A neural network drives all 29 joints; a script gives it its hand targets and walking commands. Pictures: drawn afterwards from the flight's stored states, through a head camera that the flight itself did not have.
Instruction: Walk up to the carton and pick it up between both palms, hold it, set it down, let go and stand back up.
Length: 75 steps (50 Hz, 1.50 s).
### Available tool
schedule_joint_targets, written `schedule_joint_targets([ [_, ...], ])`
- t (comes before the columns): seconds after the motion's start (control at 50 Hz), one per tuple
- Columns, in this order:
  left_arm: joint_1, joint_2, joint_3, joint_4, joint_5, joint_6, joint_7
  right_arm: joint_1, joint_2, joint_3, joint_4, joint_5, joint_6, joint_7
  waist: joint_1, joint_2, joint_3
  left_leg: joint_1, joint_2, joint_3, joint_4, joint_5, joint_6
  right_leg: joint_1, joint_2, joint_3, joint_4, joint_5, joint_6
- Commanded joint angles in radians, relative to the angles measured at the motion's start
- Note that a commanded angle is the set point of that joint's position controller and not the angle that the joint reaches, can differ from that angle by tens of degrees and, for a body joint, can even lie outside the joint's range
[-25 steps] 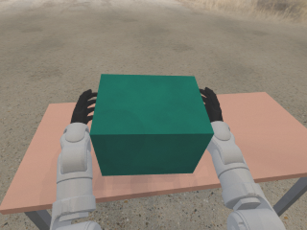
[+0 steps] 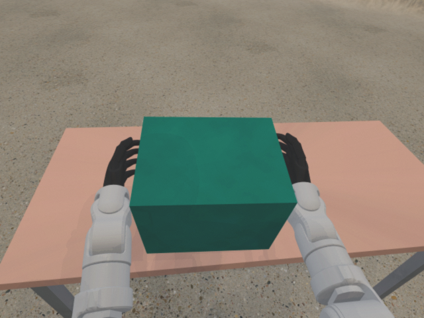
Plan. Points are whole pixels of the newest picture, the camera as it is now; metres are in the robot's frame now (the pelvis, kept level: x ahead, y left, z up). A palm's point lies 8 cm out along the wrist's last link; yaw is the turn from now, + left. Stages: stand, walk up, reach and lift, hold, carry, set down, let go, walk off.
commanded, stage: set down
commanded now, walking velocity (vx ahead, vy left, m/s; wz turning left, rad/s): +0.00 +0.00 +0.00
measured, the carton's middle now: (209, 185) +0.35 +0.02 +0.10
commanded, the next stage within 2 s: none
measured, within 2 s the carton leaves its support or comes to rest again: neither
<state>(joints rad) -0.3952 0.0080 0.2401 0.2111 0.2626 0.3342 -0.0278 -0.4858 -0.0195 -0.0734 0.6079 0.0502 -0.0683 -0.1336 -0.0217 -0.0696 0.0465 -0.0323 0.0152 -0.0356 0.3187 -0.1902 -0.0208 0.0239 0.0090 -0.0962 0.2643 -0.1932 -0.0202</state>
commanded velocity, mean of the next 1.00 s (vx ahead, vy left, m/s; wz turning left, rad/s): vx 0.00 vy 0.00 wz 0.00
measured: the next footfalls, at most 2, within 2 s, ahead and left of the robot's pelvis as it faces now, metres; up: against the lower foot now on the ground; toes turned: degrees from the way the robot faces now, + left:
none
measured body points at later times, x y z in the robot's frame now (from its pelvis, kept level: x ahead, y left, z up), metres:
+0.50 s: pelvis +0.00 +0.00 +0.00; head +0.00 +0.02 +0.45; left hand +0.37 +0.19 +0.08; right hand +0.38 -0.15 +0.10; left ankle +0.00 +0.13 -0.75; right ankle -0.02 -0.10 -0.75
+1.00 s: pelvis +0.00 +0.00 +0.00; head +0.03 +0.02 +0.45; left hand +0.38 +0.19 +0.04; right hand +0.41 -0.14 +0.07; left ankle +0.00 +0.13 -0.75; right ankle -0.02 -0.10 -0.75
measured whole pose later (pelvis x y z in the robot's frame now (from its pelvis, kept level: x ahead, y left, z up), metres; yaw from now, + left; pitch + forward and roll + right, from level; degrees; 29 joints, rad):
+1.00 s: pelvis +0.00 +0.00 +0.00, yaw -2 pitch +4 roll +0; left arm -0.54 0.00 0.36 0.76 0.25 -0.06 0.02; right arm -0.65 0.01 -0.38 0.99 -0.23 -0.30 -0.04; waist 0.05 -0.04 -0.02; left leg -0.21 0.02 -0.01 0.29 -0.16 -0.02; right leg -0.17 0.02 -0.07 0.25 -0.16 -0.03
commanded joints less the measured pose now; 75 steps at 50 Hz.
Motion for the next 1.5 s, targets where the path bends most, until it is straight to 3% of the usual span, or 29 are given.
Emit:
schedule_joint_targets([
  [0.0, -0.552, -0.463, -0.417, -0.126, -0.071, -0.056, -0.129, -0.619, 0.429, 0.351, -0.254, -0.023, -0.075, 0.116, 0.005, 0.099, -0.387, 0.027, -0.048, 0.076, -0.003, 0.426, -0.036, 0.176, 0.008, -0.005, 0.031, 0.489, 0.058],
  [0.18, -0.596, -0.489, -0.393, -0.032, -0.06, -0.119, -0.116, -0.632, 0.43, 0.279, -0.165, -0.087, -0.123, 0.131, 0.009, 0.095, -0.411, 0.018, -0.038, 0.082, -0.007, 0.42, -0.043, 0.157, 0.009, -0.014, 0.024, 0.469, 0.053],
  [0.5, -0.737, -0.511, -0.255, 0.235, -0.018, -0.292, -0.078, -0.702, 0.459, 0.087, 0.117, -0.224, -0.209, 0.184, 0.06, 0.088, -0.451, -0.037, -0.031, 0.127, -0.04, 0.359, -0.033, 0.149, -0.003, -0.009, 0.012, 0.395, 0.052],
  [0.72, -0.801, -0.518, -0.207, 0.34, -0.011, -0.393, -0.055, -0.708, 0.487, 0.002, 0.235, -0.297, -0.238, 0.206, 0.071, 0.09, -0.501, -0.053, -0.027, 0.138, -0.036, 0.38, -0.037, 0.118, -0.006, 0.001, 0.012, 0.376, 0.049],
  [1.1, -0.813, -0.545, -0.189, 0.449, -0.011, -0.529, -0.019, -0.694, 0.528, -0.016, 0.351, -0.351, -0.293, 0.219, 0.083, 0.094, -0.625, -0.11, -0.017, 0.13, 0.018, 0.519, -0.048, 0.082, 0.004, 0.015, 0.06, 0.519, 0.037],
  [1.48, -0.866, -0.552, -0.176, 0.611, -0.038, -0.707, 0.0, -0.691, 0.584, -0.01, 0.475, -0.401, -0.354, 0.209, 0.083, 0.079, -0.784, -0.249, -0.012, 0.127, 0.07, 0.569, -0.052, 0.052, 0.0, 0.03, 0.144, 0.691, 0.043],
])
